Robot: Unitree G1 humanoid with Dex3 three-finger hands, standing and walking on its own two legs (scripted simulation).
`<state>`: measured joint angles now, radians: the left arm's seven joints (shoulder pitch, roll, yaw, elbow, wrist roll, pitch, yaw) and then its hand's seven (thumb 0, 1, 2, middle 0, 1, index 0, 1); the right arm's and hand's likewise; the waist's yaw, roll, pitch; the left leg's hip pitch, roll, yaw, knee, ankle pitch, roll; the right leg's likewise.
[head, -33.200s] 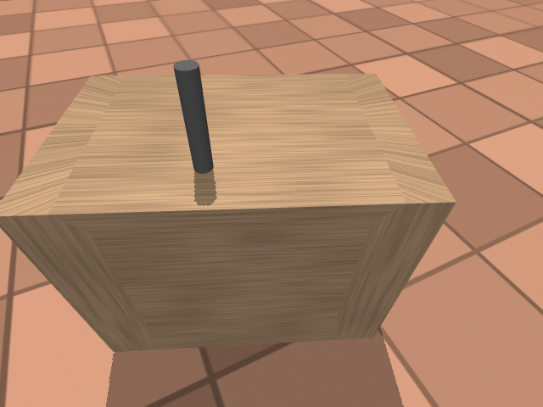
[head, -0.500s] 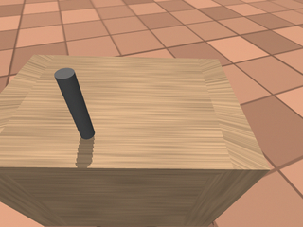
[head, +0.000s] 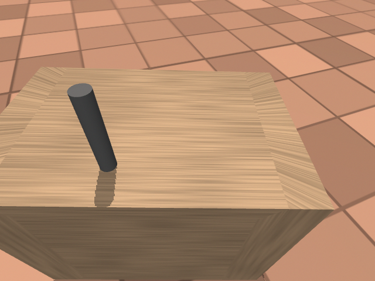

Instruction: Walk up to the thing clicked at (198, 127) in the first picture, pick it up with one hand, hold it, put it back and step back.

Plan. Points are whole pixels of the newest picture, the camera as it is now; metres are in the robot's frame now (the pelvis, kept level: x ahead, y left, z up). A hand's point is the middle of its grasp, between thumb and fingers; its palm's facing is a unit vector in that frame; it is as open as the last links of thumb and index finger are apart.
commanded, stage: stand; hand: left
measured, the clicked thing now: (96, 133) +0.43 +0.22 +0.09
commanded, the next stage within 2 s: step back in 0.22 s
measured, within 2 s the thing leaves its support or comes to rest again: neither
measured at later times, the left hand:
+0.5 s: hand out of the picture +0.03 +0.25 -0.16, palm faces -0.03 -0.91 -0.42, open 7.4 cm
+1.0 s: hand out of the picture -0.05 +0.22 -0.18, palm faces +0.09 -0.93 -0.37, open 7.4 cm
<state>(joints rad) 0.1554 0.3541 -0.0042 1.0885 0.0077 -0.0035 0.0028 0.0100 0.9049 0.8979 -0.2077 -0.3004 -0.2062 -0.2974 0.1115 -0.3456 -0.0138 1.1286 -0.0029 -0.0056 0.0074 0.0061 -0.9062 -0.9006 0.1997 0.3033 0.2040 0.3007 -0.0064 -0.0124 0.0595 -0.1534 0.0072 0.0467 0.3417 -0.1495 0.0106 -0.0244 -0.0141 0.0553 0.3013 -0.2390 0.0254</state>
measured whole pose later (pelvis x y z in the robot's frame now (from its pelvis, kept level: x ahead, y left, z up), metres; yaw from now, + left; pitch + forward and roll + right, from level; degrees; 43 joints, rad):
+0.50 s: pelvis -0.05 -0.04 -0.02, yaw -1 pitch -1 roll +0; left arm 0.13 0.41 0.05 0.95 0.00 0.05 0.00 0.01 0.91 0.90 -0.21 -0.30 -0.21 -0.30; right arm 0.03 -0.40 -0.06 0.97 -0.01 0.05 0.00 0.01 -0.90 -0.90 0.20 0.30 0.21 0.30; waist 0.01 0.02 0.17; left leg -0.36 0.06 0.04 0.54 -0.16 -0.01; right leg -0.27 0.02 0.03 0.75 -0.44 -0.02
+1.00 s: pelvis -0.16 -0.05 -0.03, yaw +6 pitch -2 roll +0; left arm 0.09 0.36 0.05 0.79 0.01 0.04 0.02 0.01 0.90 0.90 -0.21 -0.30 -0.21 -0.30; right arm 0.14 -0.40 -0.04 0.91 -0.01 0.05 -0.01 0.01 -0.91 -0.90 0.20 0.30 0.20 0.30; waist 0.00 -0.01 0.22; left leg -0.28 -0.02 -0.04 0.71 -0.39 0.02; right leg -0.38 -0.04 -0.10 0.71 -0.29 -0.03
